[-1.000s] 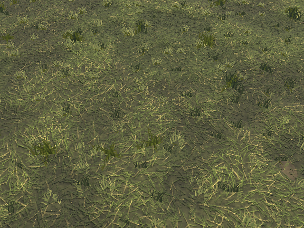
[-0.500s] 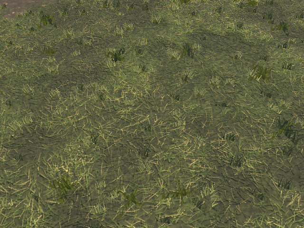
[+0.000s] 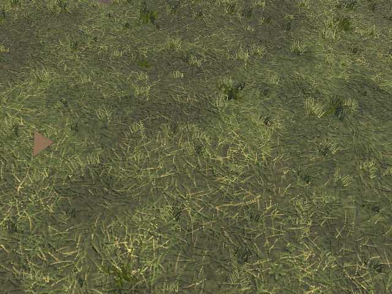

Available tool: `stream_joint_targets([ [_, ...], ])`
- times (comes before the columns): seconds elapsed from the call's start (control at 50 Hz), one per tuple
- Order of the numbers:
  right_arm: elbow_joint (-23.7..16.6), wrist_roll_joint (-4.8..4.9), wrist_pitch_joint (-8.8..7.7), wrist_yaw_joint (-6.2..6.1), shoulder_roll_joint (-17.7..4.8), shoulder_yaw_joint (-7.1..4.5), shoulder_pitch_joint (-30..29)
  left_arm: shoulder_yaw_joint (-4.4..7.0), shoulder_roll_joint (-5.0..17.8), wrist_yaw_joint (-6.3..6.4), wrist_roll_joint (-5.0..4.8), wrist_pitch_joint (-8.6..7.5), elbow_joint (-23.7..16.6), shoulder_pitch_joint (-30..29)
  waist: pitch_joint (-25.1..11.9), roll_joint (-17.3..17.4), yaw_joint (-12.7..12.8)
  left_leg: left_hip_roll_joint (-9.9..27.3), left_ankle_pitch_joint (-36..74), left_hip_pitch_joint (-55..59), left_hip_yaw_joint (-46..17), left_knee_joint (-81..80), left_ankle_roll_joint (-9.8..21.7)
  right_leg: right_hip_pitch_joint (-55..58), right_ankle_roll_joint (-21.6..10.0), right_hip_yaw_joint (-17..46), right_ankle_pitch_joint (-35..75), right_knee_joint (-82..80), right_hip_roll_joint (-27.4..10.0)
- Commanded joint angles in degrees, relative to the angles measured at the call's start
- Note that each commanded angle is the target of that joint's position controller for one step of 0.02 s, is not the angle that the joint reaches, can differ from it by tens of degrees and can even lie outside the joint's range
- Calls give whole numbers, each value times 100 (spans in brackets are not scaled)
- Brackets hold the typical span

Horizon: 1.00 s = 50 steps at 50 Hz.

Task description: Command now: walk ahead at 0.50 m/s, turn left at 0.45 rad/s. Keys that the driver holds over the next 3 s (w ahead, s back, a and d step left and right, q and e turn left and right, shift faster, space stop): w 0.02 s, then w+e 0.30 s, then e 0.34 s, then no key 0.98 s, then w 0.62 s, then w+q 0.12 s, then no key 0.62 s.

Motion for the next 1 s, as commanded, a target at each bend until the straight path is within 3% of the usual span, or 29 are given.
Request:
stream_joint_targets([
  [0.02, -429, -12, -152, -108, -789, -181, -147, 134, 471, 6, 71, 57, -279, 221, -617, 304, 209, 1543, 1825, 692, -1583, -1268, 1139, -525, 158, 45, 583, -644, -201],
  [0.1, -228, -19, -167, -184, -787, -138, 91, 14, 261, -66, -3, 87, -348, -392, -366, 518, -99, 1256, 1603, 612, -773, -1436, 745, -434, 197, -121, 2274, -2186, -145],
  [0.14, -118, -26, -191, -175, -835, -126, 256, -21, 232, -118, -66, 68, -406, -719, -231, 539, -281, 1323, 1102, 681, -670, -1551, 652, -326, 114, -201, 2850, -2711, -67],
  [0.24, 201, -39, -161, -160, -918, -144, 559, -28, 333, -277, -130, 36, -626, -1181, 93, 432, -452, 1836, 1305, 1866, -605, -1376, 575, -1014, -235, -154, 2388, -3231, 39],
  [0.3, 245, -31, -79, -217, -1007, -178, 449, -5, 399, -382, -123, 30, -664, -964, -79, 519, -252, 1937, 2888, 2326, -323, -834, 388, -738, -499, -306, 1623, -3344, 288],
  [0.32, 217, -40, -53, -242, -1067, -192, 363, 53, 509, -377, -102, 48, -602, -648, -357, 617, -78, 1879, 3978, 2364, -199, -423, 303, -219, -599, -489, 1416, -3304, 488],
  [0.34, 159, -52, 5, -279, -1070, -178, 187, 171, 700, -353, -50, 61, -426, 31, -746, 577, 317, 1650, 5019, 2245, 40, 527, 143, 679, -727, -690, 1535, -3462, 755],
  [0.36, 53, -74, 20, -340, -1007, -134, 106, 296, 993, -306, -5, 71, -298, 760, -1218, 398, 690, 1383, 4682, 1510, 241, 1811, -124, 1978, -935, -304, 2312, -3535, 573],
  [0.38, -214, -189, -85, -338, -601, 6, 576, 432, 1656, -258, 105, 74, -350, 1260, -2066, -807, 523, 565, 1865, -641, 429, 4217, -624, 4223, -1879, 2016, 3755, -3337, -949],
  [0.4, -135, -241, -209, -258, -480, 100, 736, 325, 1286, -248, 9, 105, -346, 1313, -2815, -1290, 505, -144, -2431, -1833, -275, 5436, -820, 5200, -2501, 3877, 4440, -3998, -1645],
  [0.42, -193, -59, -296, -158, -880, 17, 459, 242, 1023, -227, -43, 166, -430, 1084, -2435, -695, 601, 307, -2290, -2195, -750, 5702, -748, 4825, -2225, 3182, 4113, -3995, -1439],
  [0.44, -327, 30, -317, -138, -872, 34, 15, 209, 878, -198, -64, 217, -517, 758, -1733, -257, 544, 558, -2000, -2308, -599, 5437, -729, 4028, -2009, 2430, 4194, -4027, -1202],
  [0.46, -376, -36, -288, -172, -864, 20, -244, 183, 805, -182, -80, 266, -564, 499, -1098, 226, 398, 723, -1791, -2309, -434, 5002, -764, 3114, -1855, 1940, 4399, -4185, -970],
  [0.48, -418, -116, -209, -225, -913, -27, -270, 156, 743, -151, -51, 285, -612, 364, -901, 253, 230, 873, -1598, -1995, -420, 4593, -787, 2466, -1765, 1703, 4444, -4340, -812],
  [0.5, -441, -127, -121, -254, -841, -25, -171, 166, 780, -137, -4, 316, -654, 261, -797, 78, 72, 871, -1512, -1697, -389, 4346, -843, 1986, -1752, 1614, 4484, -4476, -657],
  [0.54, -385, -142, -13, -323, -642, 23, 89, 214, 902, -97, 25, 343, -664, 155, -849, -191, -76, 794, -1305, -1450, -287, 3809, -1005, 1555, -1773, 1348, 4876, -4548, -487],
  [0.58, -401, -163, 37, -385, -584, 41, 10, 257, 1010, -26, -12, 395, -636, 184, -1014, -257, -67, 686, -908, -1413, -264, 3225, -1129, 1495, -1700, 1228, 4993, -4459, -385],
  [0.64, -464, -144, 84, -387, -549, 49, -352, 271, 1019, 92, -110, 556, -607, 227, -1206, -329, 55, 557, -144, -1255, -337, 2484, -1208, 1521, -1411, 1256, 4188, -4305, -189],
  [0.68, -526, -102, 94, -354, -528, 53, -631, 256, 974, 149, -108, 657, -599, 250, -1162, -424, 153, 520, 62, -1251, -395, 2045, -1211, 1609, -1293, 1399, 3508, -4247, -168],
  [0.76, -606, -81, 12, -257, -579, 35, -935, 194, 841, 165, -42, 745, -553, 382, -1047, -608, 333, 492, -142, -1020, -402, 1279, -1086, 1908, -1263, 1782, 3161, -3916, -313],
  [0.8, -588, -89, -67, -220, -585, 10, -806, 139, 747, 158, -63, 749, -569, 271, -986, -667, 200, 481, 73, -585, -347, 475, -886, 1995, -1142, 1967, 3021, -3639, -269],
  [0.82, -555, -114, -118, -212, -572, 4, -675, 98, 661, 155, -71, 738, -575, 212, -925, -646, 63, 569, 895, -60, -353, -265, -723, 1860, -962, 1959, 2735, -3489, -98],
  [0.84, -609, -219, -151, -246, -840, -35, -635, 28, 458, 141, 28, 694, -587, 422, -1077, -253, 169, 1276, 2284, 674, -922, -295, -450, 1518, -681, 1759, 1936, -3120, 177],
  [0.86, -682, -309, -102, -292, -1176, -93, -744, -18, 304, 118, 118, 631, -532, 1020, -1233, 960, 581, 2206, 4167, 1419, -1827, -46, 268, 839, -347, 1110, -303, -2437, 839],
  [0.88, -512, -323, -42, -290, -690, 10, -516, -9, 459, 130, 94, 633, -537, 934, -1370, 1470, 399, 2732, 3967, 1348, -2568, -175, 1022, 584, -27, 708, -1410, -1968, 867],
  [0.9, -491, -244, -33, -248, -510, 74, -397, 72, 760, 144, 57, 670, -553, 649, -1242, 1239, 162, 2650, 3548, 1316, -2657, -300, 1131, 419, 147, 654, -1693, -1392, 743],
  [0.94, -452, -155, 0, -226, -687, 35, -492, 156, 807, 171, -8, 820, -486, 421, -1064, 882, 113, 2338, 2933, 1185, -2201, -305, 866, 169, 376, 606, -1595, -565, 670],
  [1.0, -434, -125, 112, -210, -645, 44, -1001, 36, 352, 151, -31, 913, -337, 554, -832, 945, 327, 1696, 2372, 480, -1269, -391, 434, 839, 497, 231, -1059, -1559, 512],
])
